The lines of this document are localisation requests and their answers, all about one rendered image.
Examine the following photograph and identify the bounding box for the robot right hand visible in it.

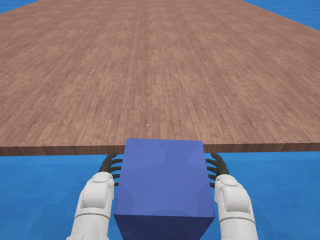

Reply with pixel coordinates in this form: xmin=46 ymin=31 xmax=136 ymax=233
xmin=205 ymin=152 xmax=230 ymax=188

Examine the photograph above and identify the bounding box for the robot left hand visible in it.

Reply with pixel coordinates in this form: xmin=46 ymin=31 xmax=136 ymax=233
xmin=98 ymin=151 xmax=123 ymax=187

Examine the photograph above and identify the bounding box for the carton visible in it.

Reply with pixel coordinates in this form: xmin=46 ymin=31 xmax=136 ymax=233
xmin=113 ymin=138 xmax=216 ymax=240

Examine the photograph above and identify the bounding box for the robot left forearm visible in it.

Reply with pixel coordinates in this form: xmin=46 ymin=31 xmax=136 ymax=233
xmin=66 ymin=171 xmax=115 ymax=240

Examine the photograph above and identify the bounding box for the robot right forearm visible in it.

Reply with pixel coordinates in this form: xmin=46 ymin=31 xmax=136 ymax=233
xmin=214 ymin=174 xmax=258 ymax=240

